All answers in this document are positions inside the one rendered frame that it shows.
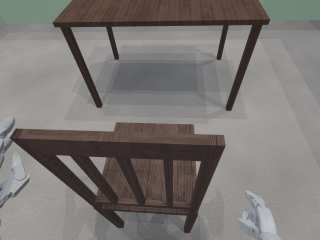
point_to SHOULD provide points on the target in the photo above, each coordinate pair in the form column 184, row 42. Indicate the robot right hand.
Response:
column 261, row 221

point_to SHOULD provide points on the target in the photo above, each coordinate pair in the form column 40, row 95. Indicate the robot left hand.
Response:
column 19, row 179

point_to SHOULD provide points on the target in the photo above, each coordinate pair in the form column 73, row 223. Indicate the table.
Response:
column 148, row 13

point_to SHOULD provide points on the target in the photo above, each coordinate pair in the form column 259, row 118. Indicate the chair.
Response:
column 149, row 167

